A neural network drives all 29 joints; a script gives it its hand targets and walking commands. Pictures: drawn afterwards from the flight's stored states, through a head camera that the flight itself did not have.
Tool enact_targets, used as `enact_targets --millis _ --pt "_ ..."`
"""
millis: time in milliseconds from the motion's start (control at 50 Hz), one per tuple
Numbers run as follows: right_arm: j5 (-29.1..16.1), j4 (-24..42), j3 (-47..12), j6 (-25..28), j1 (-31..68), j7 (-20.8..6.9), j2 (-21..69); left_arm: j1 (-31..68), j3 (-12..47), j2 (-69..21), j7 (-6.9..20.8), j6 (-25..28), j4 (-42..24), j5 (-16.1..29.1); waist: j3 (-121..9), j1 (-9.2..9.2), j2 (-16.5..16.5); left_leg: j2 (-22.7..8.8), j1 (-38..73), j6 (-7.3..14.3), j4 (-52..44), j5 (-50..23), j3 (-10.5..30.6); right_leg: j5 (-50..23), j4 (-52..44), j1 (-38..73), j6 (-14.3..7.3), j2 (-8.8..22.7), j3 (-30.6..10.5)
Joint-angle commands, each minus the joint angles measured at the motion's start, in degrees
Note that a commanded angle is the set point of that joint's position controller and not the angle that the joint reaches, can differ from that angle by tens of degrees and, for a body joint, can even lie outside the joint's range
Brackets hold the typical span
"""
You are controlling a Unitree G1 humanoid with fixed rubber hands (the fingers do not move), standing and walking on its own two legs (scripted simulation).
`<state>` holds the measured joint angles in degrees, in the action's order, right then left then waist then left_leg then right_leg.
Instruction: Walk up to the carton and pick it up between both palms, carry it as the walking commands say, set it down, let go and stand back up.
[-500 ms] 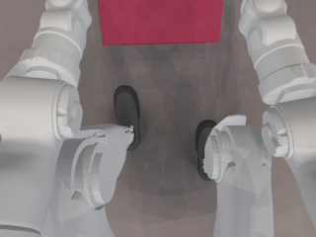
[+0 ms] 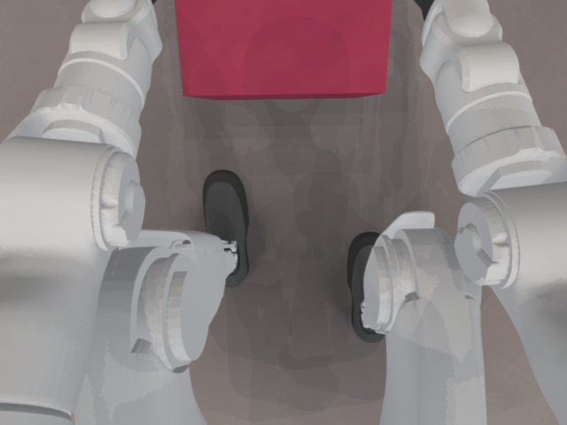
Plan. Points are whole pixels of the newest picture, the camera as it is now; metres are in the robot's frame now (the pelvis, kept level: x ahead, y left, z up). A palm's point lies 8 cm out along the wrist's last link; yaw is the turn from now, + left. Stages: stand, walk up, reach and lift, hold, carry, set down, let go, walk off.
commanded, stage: reach and lift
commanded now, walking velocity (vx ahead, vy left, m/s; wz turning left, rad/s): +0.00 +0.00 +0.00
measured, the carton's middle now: (284, 21) +0.52 +0.06 -0.27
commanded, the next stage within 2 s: none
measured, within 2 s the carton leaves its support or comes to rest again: leaves its support in 0.22 s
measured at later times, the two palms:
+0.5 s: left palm out of the picture +0.53 +0.22 -0.15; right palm out of the picture +0.53 -0.09 -0.15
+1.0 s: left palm out of the picture +0.53 +0.22 -0.10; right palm out of the picture +0.54 -0.08 -0.09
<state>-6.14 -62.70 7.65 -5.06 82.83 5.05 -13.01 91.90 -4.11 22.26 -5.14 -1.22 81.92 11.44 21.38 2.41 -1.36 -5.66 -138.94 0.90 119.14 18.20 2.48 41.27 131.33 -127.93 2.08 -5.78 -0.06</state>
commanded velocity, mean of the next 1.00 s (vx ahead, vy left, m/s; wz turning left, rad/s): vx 0.00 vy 0.00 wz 0.00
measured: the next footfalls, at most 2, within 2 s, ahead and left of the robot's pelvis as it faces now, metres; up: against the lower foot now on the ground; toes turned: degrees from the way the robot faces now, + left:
none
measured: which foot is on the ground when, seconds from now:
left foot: down 0.00-1.00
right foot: down 0.00-1.00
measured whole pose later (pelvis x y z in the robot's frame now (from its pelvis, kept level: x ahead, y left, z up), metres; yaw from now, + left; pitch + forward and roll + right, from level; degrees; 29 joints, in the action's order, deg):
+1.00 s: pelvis +0.01 +0.00 +0.03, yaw -2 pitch +45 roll -3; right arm 3.4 -46.1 18.1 -14.3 70.6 8.0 -4.6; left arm 74.6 -18.7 13.6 -6.4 -14.3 53.5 -2.8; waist 3.4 3.7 -3.2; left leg -1.3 -138.9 -1.9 113.6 19.7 4.4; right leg 40.2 123.6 -128.6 2.7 -6.6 -0.5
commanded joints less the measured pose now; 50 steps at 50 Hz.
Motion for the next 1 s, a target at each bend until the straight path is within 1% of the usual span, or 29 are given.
enact_targets --millis 0,100,200,260,320,400,460,560,660,740,860,980 --pt "-1.7 11.2 -14.3 0.8 29.0 -13.3 46.4 16.5 3.9 -46.5 12.5 1.4 -14.1 0.9 -57.9 4.84 -5.8 8.0 51.1 1.7 2.4 -15.7 -2.6 -16.4 -17.5 3.4 -0.5 -2.8 0.4" --pt "-2.0 14.9 -15.5 0.6 30.2 -13.0 47.7 16.8 4.6 -48.2 12.7 1.1 -17.0 1.9 -63.4 4.46 -5.9 8.2 52.7 1.6 2.6 -18.0 -3.0 -19.0 -17.6 6.4 -0.4 -2.9 0.4" --pt "-2.6 19.1 -16.9 0.7 31.1 -11.7 49.1 18.2 6.5 -50.5 12.7 0.3 -21.2 3.5 -72.6 3.45 -5.8 8.5 55.1 1.1 2.3 -20.0 -3.5 -22.2 -17.7 12.4 -0.3 -3.2 0.8" --pt "-2.2 19.5 -16.9 0.4 30.8 -11.3 49.9 18.5 7.3 -51.9 12.9 -0.4 -22.4 3.7 -75.0 2.9 -5.1 8.8 54.9 0.8 1.7 -19.2 -3.9 -21.8 -17.9 13.8 -0.3 -3.3 1.1" --pt "-1.3 19.9 -16.7 -0.2 30.9 -11.2 50.7 19.1 7.3 -52.6 13.2 -1.2 -23.3 3.3 -75.8 2.75 -4.9 8.9 53.8 0.5 1.0 -16.9 -4.5 -20.2 -18.4 14.6 -0.2 -3.4 1.4" --pt "-1.0 21.5 -16.5 -1.0 32.6 -11.2 51.6 20.6 7.2 -53.2 13.0 -2.3 -25.3 2.4 -78.8 3.16 -4.3 9.1 55.7 0.2 -0.2 -14.9 -5.1 -17.7 -19.1 14.2 -0.2 -3.6 2.3" --pt "-1.4 22.3 -16.7 -1.7 33.6 -11.5 52.7 20.9 6.8 -54.0 12.7 -3.2 -26.7 1.3 -81.4 4.0 -3.8 9.2 57.5 0.1 -1.0 -14.0 -5.5 -16.4 -19.7 14.0 -0.1 -3.8 2.9" --pt "-0.2 20.7 -15.3 -3.2 32.7 -12.3 55.6 20.4 5.3 -56.1 13.4 -5.0 -28.1 -1.9 -80.9 4.93 -3.2 9.6 55.9 0.0 -2.2 -11.3 -6.4 -14.2 -20.8 13.0 0.0 -4.2 3.2" --pt "2.5 18.5 -12.2 -4.8 30.2 -13.2 58.3 19.9 3.3 -58.7 14.8 -7.1 -30.4 -5.2 -80.1 4.55 -2.4 10.0 54.1 -0.3 -3.2 -9.9 -7.1 -13.4 -21.8 11.4 -0.1 -4.7 3.5" --pt "3.8 18.8 -11.1 -5.8 29.0 -13.7 59.7 17.8 2.4 -61.4 15.5 -8.7 -31.6 -7.1 -81.7 4.06 -1.7 10.4 55.5 -0.4 -3.9 -11.0 -7.0 -13.9 -22.3 10.5 -0.1 -5.1 3.9" --pt "3.9 21.7 -12.3 -6.3 28.4 -13.7 60.1 14.1 3.2 -65.2 15.6 -10.4 -33.0 -8.2 -86.0 3.25 -0.7 10.8 59.4 -0.7 -4.9 -14.2 -6.5 -16.0 -22.9 10.9 -0.1 -5.5 4.4" --pt "2.6 26.0 -15.5 -7.0 27.4 -13.3 61.8 11.6 6.0 -68.5 15.3 -12.1 -36.7 -8.1 -93.4 3.17 0.4 11.3 63.9 -1.1 -6.3 -17.6 -6.7 -19.1 -24.2 14.4 0.1 -5.9 4.5"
